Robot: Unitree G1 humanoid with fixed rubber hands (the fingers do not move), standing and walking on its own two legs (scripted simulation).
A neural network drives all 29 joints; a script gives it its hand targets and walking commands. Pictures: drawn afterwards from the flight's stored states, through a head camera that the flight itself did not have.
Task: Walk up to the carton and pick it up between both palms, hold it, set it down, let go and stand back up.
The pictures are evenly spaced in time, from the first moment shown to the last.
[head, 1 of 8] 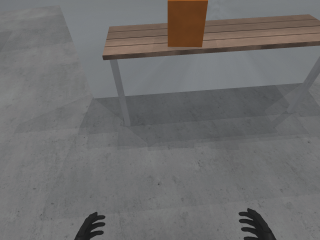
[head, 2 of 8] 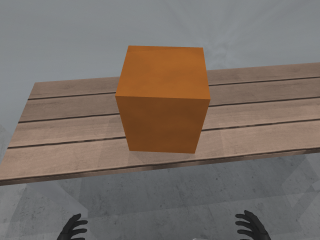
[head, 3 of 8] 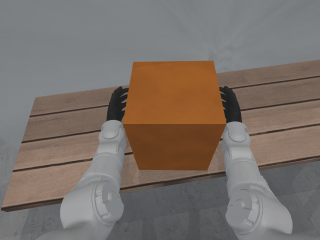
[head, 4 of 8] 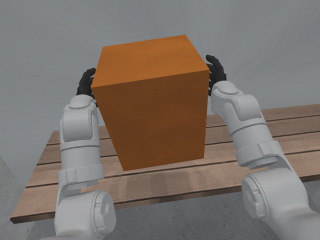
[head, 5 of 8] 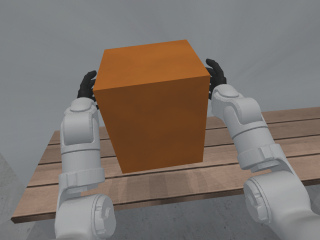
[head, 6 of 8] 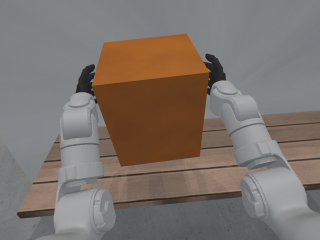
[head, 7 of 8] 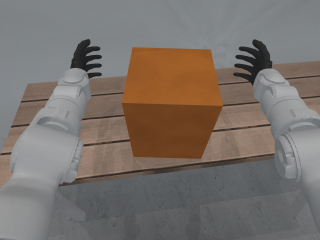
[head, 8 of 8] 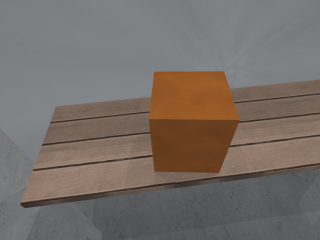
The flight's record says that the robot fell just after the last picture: no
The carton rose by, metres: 0.22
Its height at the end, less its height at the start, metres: +0.00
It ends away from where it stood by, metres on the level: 0.01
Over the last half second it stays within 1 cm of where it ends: yes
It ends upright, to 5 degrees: yes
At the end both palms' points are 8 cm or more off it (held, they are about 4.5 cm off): yes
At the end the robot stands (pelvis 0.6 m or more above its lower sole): yes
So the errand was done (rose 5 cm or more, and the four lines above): yes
